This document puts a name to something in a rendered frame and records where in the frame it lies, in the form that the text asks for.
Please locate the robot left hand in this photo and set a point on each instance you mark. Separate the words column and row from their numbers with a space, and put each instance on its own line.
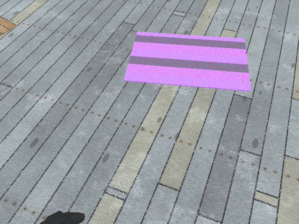
column 64, row 218

